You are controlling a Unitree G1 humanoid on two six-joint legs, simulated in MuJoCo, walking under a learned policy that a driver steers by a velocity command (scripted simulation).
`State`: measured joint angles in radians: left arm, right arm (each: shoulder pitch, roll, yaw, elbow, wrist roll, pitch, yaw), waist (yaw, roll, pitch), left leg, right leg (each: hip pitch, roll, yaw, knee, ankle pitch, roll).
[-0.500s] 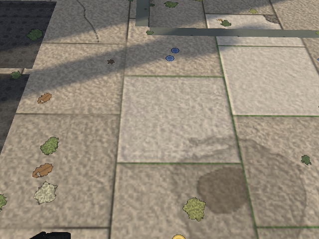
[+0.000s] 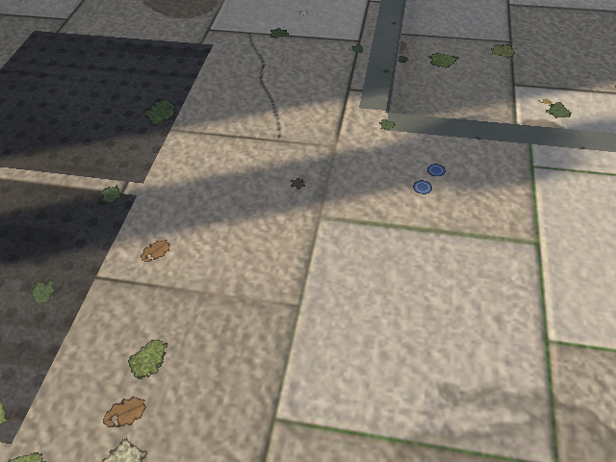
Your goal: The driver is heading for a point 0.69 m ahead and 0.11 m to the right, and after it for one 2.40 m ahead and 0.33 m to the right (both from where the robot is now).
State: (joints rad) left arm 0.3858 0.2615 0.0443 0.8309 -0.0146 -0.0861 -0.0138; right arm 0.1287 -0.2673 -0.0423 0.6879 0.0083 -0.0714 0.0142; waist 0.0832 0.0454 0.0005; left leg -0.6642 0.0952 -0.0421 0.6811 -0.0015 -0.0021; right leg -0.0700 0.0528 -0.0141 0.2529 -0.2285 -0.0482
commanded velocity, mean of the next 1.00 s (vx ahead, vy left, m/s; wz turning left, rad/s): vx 0.49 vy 0.00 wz -0.33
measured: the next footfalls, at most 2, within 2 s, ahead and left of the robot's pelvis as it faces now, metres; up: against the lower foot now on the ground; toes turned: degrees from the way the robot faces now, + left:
left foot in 0.16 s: +0.26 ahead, +0.15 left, +0.00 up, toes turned +0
right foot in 0.70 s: +0.49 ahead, -0.16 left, +0.00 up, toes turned -20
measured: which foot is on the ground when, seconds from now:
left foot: up 0.00-0.14, down 0.16-0.70, up 0.72-1.00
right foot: down 0.00-0.16, up 0.18-0.68, down 0.70-1.00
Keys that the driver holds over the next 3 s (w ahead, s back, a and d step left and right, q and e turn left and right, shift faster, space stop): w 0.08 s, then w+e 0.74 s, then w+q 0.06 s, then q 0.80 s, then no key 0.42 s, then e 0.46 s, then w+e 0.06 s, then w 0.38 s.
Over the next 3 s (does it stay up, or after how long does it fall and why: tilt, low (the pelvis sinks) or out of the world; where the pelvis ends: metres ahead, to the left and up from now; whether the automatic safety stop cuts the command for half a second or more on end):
stays up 0.74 -0.20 0.00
